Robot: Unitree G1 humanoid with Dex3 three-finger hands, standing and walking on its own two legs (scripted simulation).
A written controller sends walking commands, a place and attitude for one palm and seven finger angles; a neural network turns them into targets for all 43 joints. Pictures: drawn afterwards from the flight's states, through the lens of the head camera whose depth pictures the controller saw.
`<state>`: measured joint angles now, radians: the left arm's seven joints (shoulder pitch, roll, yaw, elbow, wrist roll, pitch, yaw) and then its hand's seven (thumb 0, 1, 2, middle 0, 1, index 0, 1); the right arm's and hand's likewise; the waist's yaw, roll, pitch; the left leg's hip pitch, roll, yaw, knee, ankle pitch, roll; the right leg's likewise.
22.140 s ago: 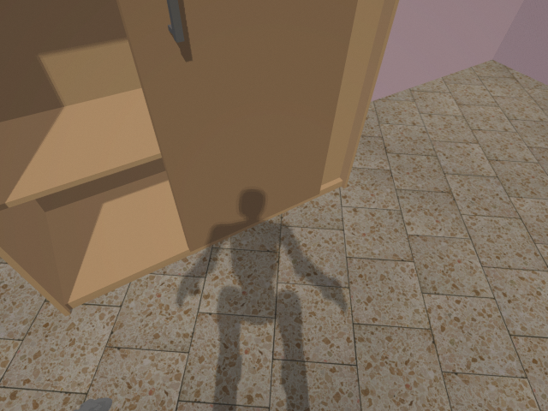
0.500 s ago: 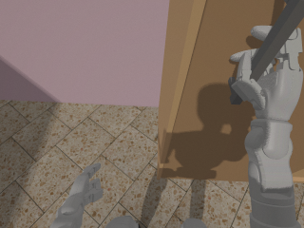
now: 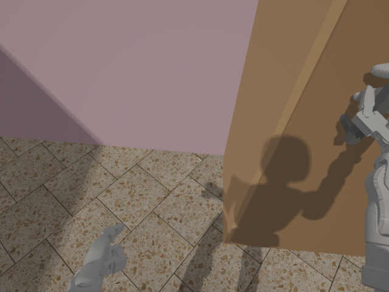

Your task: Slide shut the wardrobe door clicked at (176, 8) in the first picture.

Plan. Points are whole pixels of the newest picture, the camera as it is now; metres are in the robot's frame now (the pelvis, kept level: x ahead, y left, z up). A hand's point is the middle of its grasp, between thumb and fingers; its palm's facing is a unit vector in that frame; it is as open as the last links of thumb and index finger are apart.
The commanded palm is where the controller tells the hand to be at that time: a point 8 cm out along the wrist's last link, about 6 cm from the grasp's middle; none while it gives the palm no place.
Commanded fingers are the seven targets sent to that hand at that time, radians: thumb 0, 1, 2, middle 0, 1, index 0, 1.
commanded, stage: stop walking and hold the door there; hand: right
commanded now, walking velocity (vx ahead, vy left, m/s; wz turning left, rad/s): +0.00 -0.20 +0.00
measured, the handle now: (381, 89) +0.39 -0.26 +0.25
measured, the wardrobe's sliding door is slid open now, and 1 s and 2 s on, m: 0.00 0.00 0.00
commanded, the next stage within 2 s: loosen the grip on the handle in 0.70 s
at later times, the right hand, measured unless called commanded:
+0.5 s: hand (362, 114) +0.35 -0.24 +0.23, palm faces +0.30 +0.95 -0.12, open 5.7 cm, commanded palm +0.31 -0.27 +0.23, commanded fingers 0.00 -0.90 -0.90 0.45 1.40 0.45 1.40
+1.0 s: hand (372, 113) +0.35 -0.24 +0.23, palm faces +0.34 +0.94 -0.03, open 8.1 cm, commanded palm +0.31 -0.27 +0.23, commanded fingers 0.00 0.43 -0.26 0.44 1.38 0.44 1.38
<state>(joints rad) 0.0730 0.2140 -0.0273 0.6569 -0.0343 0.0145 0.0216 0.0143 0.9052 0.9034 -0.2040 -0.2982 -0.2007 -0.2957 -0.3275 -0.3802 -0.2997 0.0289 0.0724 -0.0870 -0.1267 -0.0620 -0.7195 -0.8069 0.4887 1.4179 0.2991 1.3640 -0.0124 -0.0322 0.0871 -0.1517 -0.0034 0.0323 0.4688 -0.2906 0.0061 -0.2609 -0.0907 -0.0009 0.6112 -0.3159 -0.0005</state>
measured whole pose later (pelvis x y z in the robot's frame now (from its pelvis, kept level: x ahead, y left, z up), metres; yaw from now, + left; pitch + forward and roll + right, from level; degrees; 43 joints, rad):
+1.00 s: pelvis -0.03 -0.03 +0.00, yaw +1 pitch +0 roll +0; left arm 0.19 0.21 -0.01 0.67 -0.01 -0.16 0.04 0.01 0.90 0.90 -0.20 -0.30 -0.20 -0.30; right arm -0.51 -0.27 -0.27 0.27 0.06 -0.08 -0.11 0.00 -0.39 -0.66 0.52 1.42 0.30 1.35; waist -0.04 0.01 -0.02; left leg -0.24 0.05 0.00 0.51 -0.26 -0.04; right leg -0.28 -0.02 -0.05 0.49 -0.20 0.00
